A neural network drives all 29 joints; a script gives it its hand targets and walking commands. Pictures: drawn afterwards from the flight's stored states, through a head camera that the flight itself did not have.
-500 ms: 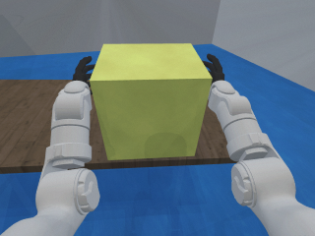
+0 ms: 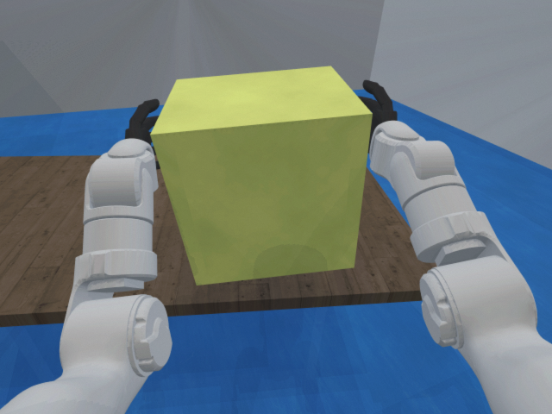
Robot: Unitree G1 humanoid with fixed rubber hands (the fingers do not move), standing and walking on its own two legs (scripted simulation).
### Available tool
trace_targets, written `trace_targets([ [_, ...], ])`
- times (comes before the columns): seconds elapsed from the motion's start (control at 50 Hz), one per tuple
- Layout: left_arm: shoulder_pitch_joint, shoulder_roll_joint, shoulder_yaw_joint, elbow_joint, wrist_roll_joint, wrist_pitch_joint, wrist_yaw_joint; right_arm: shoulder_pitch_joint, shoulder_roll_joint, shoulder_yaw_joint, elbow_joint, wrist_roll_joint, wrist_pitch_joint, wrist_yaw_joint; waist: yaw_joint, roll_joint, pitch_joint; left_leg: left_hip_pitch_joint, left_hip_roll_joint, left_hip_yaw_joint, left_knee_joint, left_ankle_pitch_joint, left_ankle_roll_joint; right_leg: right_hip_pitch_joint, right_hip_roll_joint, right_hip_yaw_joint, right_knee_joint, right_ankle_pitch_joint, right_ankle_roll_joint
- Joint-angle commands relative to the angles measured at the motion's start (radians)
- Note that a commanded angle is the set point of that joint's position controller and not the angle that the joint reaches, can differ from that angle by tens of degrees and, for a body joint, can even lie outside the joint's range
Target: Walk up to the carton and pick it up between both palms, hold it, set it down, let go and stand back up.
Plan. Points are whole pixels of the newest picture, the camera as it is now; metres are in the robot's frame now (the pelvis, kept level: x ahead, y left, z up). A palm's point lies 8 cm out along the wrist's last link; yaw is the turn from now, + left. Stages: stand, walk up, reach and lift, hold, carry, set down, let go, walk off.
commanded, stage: reach and lift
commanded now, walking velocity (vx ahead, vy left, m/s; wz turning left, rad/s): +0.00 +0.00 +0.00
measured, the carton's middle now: (265, 173) +0.39 -0.02 +0.24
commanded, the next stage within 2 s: hold in 0.12 s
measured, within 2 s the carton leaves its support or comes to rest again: neither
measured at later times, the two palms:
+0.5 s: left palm (122, 123) +0.36 +0.16 +0.33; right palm (383, 100) +0.36 -0.16 +0.36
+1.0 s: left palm (126, 140) +0.35 +0.15 +0.31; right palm (389, 120) +0.34 -0.17 +0.34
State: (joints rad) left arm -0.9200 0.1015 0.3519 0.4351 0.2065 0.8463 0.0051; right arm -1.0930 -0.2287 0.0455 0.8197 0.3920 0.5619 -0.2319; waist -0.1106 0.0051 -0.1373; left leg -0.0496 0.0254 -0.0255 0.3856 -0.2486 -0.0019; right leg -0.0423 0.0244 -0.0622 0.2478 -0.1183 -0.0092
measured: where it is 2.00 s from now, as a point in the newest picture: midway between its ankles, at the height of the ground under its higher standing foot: outside the picture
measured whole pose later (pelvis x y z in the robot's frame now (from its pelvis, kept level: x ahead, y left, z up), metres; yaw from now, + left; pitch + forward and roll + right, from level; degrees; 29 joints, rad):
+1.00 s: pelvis -0.02 -0.01 +0.00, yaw +1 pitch -4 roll -2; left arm -1.01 0.15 0.35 0.54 0.19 0.87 -0.02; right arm -1.18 -0.24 0.04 0.87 0.42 0.67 -0.27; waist -0.08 0.02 -0.20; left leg -0.11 0.03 -0.06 0.39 -0.22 -0.02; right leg -0.09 0.04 -0.06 0.26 -0.10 -0.03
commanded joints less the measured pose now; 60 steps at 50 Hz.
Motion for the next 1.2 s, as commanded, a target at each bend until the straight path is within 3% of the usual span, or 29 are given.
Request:
trace_targets([
  [0.0, -0.844, -0.531, -0.367, -0.223, -0.182, -0.074, -0.157, -0.705, 0.668, 0.177, -0.292, 0.157, 0.017, 0.140, 0.002, 0.048, -0.322, -0.071, -0.062, -0.013, -0.045, 0.404, -0.073, 0.258, 0.059, 0.049, 0.055, 0.356, 0.033],
  [0.1, -0.869, -0.529, -0.362, -0.210, -0.184, -0.062, -0.161, -0.736, 0.674, 0.171, -0.287, 0.159, 0.032, 0.139, 0.007, 0.042, -0.319, -0.086, -0.061, -0.013, -0.052, 0.363, -0.067, 0.248, 0.055, 0.054, 0.052, 0.335, 0.035],
  [0.22, -0.973, -0.519, -0.348, -0.172, -0.204, -0.044, -0.138, -0.843, 0.699, 0.172, -0.239, 0.193, 0.049, 0.152, 0.055, 0.041, -0.346, -0.107, -0.054, -0.010, -0.053, 0.333, -0.055, 0.207, 0.063, 0.058, 0.052, 0.246, 0.039],
  [0.32, -0.980, -0.501, -0.297, -0.031, -0.200, -0.040, -0.155, -0.858, 0.649, 0.088, -0.119, 0.150, 0.067, 0.152, 0.039, 0.029, -0.285, -0.184, -0.048, -0.010, -0.096, 0.180, -0.045, 0.180, 0.045, 0.079, 0.029, 0.142, 0.021],
  [0.4, -0.999, -0.471, -0.259, 0.039, -0.199, -0.051, -0.172, -0.872, 0.621, 0.035, -0.052, 0.129, 0.074, 0.149, 0.030, 0.031, -0.281, -0.215, -0.049, -0.017, -0.105, 0.141, -0.044, 0.181, 0.033, 0.086, 0.024, 0.122, 0.010],
  [0.52, -1.022, -0.426, -0.221, 0.064, -0.193, -0.068, -0.185, -0.889, 0.614, 0.019, -0.031, 0.141, 0.072, 0.143, 0.034, 0.035, -0.312, -0.217, -0.055, -0.026, -0.095, 0.186, -0.043, 0.200, 0.028, 0.079, 0.031, 0.152, 0.014],
  [0.72, -1.042, -0.425, -0.230, 0.040, -0.207, -0.088, -0.177, -0.914, 0.642, 0.040, -0.095, 0.169, 0.059, 0.127, 0.030, 0.032, -0.351, -0.198, -0.067, -0.030, -0.079, 0.211, -0.039, 0.201, 0.026, 0.065, 0.032, 0.169, 0.033],
  [0.74, -0.952, -0.475, -0.271, -0.019, -0.215, -0.095, -0.183, -0.845, 0.640, 0.083, -0.173, 0.189, 0.056, 0.116, 0.025, 0.049, -0.425, -0.191, -0.067, -0.009, -0.056, 0.312, -0.058, 0.294, 0.019, 0.088, 0.046, 0.321, 0.027],
  [0.78, -0.932, -0.487, -0.290, -0.078, -0.218, -0.087, -0.187, -0.826, 0.617, 0.102, -0.237, 0.219, 0.067, 0.097, 0.006, 0.073, -0.438, -0.164, -0.069, -0.015, -0.029, 0.420, -0.085, 0.336, 0.033, 0.083, 0.065, 0.427, 0.027],
  [0.84, -0.916, -0.472, -0.294, -0.119, -0.201, -0.067, -0.190, -0.770, 0.613, 0.119, -0.207, 0.210, 0.093, 0.097, 0.007, 0.053, -0.354, -0.153, -0.067, -0.014, -0.052, 0.354, -0.086, 0.287, 0.034, 0.076, 0.042, 0.328, 0.026],
  [0.9, -0.966, -0.502, -0.314, -0.120, -0.216, -0.066, -0.186, -0.824, 0.640, 0.106, -0.237, 0.190, 0.093, 0.118, 0.018, 0.046, -0.339, -0.199, -0.059, -0.015, -0.080, 0.253, -0.074, 0.247, 0.040, 0.073, 0.031, 0.188, 0.016],
  [0.96, -1.058, -0.513, -0.330, -0.145, -0.242, -0.082, -0.165, -0.882, 0.689, 0.116, -0.244, 0.191, 0.091, 0.135, 0.039, 0.031, -0.377, -0.233, -0.054, -0.018, -0.074, 0.239, -0.057, 0.247, 0.042, 0.080, 0.044, 0.183, 0.015],
  [1.06, -1.081, -0.504, -0.285, -0.025, -0.224, -0.074, -0.152, -0.912, 0.675, 0.060, -0.120, 0.156, 0.100, 0.154, 0.051, 0.046, -0.305, -0.294, -0.043, -0.020, -0.116, 0.059, -0.038, 0.197, 0.027, 0.097, 0.039, 0.037, 0.010],
  [1.08, -1.091, -0.508, -0.287, -0.002, -0.224, -0.076, -0.149, -0.953, 0.676, 0.054, -0.136, 0.149, 0.095, 0.158, 0.062, 0.047, -0.317, -0.316, -0.040, -0.023, -0.121, 0.029, -0.035, 0.205, 0.029, 0.099, 0.044, 0.020, 0.008],
  [1.12, -1.076, -0.487, -0.235, 0.102, -0.204, -0.079, -0.150, -0.953, 0.659, 0.012, -0.049, 0.123, 0.099, 0.165, 0.069, 0.018, -0.264, -0.365, -0.039, -0.020, -0.142, -0.057, -0.021, 0.180, 0.017, 0.108, 0.029, -0.055, 0.007],
  [1.18, -1.070, -0.446, -0.186, 0.151, -0.183, -0.090, -0.160, -0.933, 0.648, -0.009, 0.029, 0.108, 0.092, 0.170, 0.078, -0.007, -0.281, -0.370, -0.042, -0.011, -0.146, -0.042, -0.014, 0.189, 0.004, 0.114, 0.022, -0.035, 0.010],
])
